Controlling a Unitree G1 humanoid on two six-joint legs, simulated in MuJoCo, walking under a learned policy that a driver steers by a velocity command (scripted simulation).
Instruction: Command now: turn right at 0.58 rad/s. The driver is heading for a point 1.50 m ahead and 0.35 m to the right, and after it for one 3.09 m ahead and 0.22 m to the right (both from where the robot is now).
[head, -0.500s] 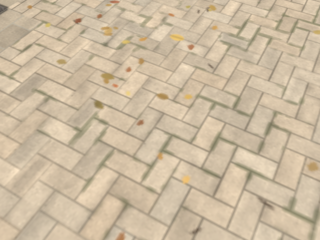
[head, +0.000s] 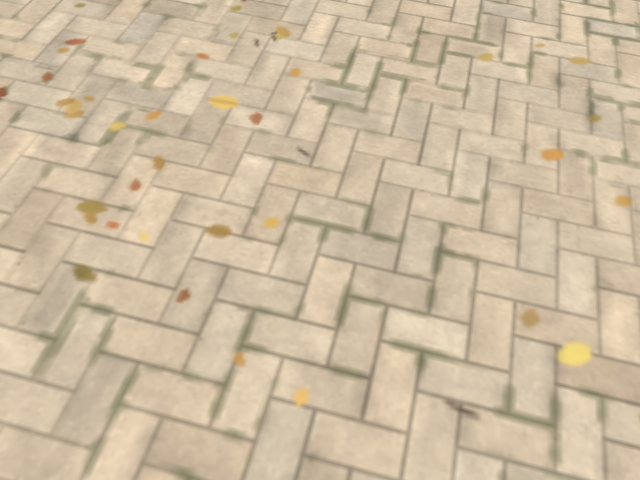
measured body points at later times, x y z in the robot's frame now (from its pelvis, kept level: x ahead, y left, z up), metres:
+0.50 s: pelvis +0.05 -0.05 +0.00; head +0.06 -0.07 +0.45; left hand +0.26 +0.17 -0.08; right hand +0.07 -0.36 -0.11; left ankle +0.04 +0.11 -0.67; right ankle -0.02 -0.13 -0.73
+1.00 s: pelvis +0.30 -0.11 -0.01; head +0.33 -0.12 +0.44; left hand +0.46 +0.12 -0.13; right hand +0.34 -0.41 -0.10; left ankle +0.40 -0.06 -0.73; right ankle +0.12 -0.18 -0.63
